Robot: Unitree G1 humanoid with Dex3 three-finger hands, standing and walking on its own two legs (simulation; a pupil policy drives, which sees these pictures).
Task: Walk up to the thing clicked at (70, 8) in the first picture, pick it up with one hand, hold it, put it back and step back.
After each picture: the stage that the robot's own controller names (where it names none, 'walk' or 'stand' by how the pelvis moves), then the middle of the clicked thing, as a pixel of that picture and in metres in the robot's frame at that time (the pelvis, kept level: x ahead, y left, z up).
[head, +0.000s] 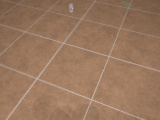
stand; (71, 8) +2.22 +0.12 -0.72
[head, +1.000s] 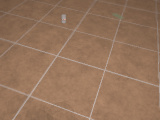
walk; (63, 18) +2.10 +0.15 -0.72
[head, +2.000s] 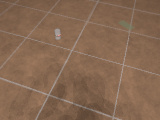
walk; (57, 34) +1.46 +0.21 -0.72
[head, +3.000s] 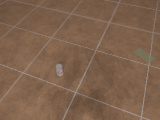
walk; (59, 69) +0.96 +0.20 -0.71
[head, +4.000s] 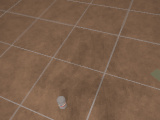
walk; (61, 102) +0.60 +0.22 -0.70
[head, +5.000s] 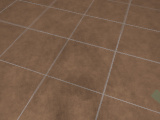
stand; out of the picture +0.39 +0.16 -0.70
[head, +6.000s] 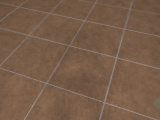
stand; out of the picture +0.34 +0.17 -0.72
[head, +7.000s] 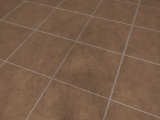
stand; out of the picture +0.34 +0.15 -0.72
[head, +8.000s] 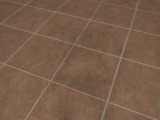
stand; out of the picture +0.36 +0.16 -0.73
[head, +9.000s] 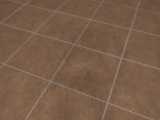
stand; out of the picture +0.34 +0.16 -0.73
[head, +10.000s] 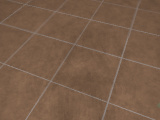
go down; out of the picture +0.35 +0.16 -0.73
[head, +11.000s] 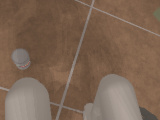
go down; (21, 59) +0.44 +0.21 -0.30
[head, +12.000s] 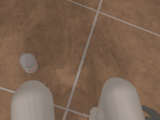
close in; (29, 63) +0.43 +0.21 -0.30
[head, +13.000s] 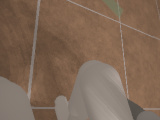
close in; out of the picture +0.42 +0.25 -0.22
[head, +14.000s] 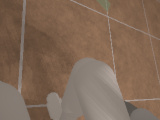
close; out of the picture +0.42 +0.26 -0.22
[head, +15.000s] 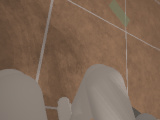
lift; out of the picture +0.36 +0.24 -0.21
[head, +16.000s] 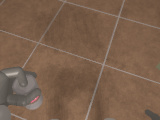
lift; (29, 92) +0.31 +0.18 -0.01
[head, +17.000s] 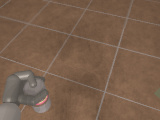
hold; (38, 96) +0.32 +0.16 -0.01
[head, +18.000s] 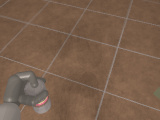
hold; (38, 96) +0.32 +0.16 -0.02
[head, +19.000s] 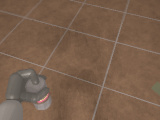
crouch; (39, 94) +0.33 +0.16 -0.03
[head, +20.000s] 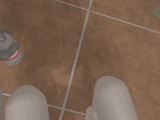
lower; (7, 50) +0.46 +0.21 -0.11
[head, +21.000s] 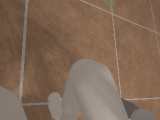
lower; out of the picture +0.42 +0.28 -0.23
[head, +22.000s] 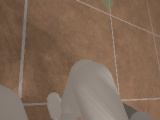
lower; out of the picture +0.42 +0.28 -0.23
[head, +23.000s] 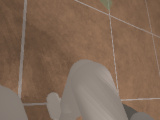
lower; out of the picture +0.42 +0.28 -0.23
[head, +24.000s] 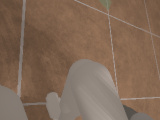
lower; out of the picture +0.42 +0.28 -0.23
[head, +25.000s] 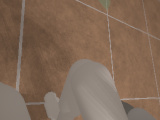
open; out of the picture +0.41 +0.26 -0.23
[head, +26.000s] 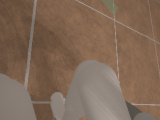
stand; out of the picture +0.40 +0.27 -0.23
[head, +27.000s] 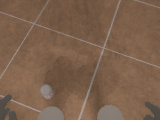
walk; (47, 92) +0.41 +0.19 -0.51
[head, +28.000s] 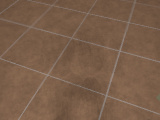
stand; out of the picture +0.36 +0.17 -0.67
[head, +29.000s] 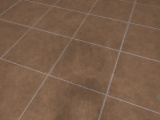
stand; out of the picture +0.37 +0.18 -0.67
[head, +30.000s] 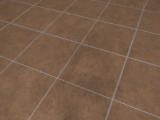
stand; out of the picture +0.39 +0.16 -0.72
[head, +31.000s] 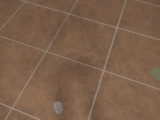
walk; (58, 107) +0.43 +0.15 -0.70
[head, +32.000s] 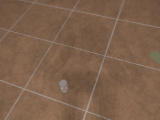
walk; (63, 86) +0.66 +0.19 -0.70
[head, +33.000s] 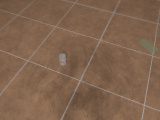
walk; (62, 59) +1.00 +0.18 -0.70
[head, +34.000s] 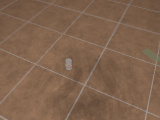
stand; (68, 64) +1.05 +0.13 -0.72
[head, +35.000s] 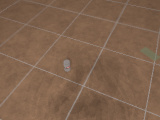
stand; (66, 65) +1.05 +0.15 -0.73
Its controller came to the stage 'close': yes
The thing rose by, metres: 0.70
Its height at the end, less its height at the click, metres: +0.00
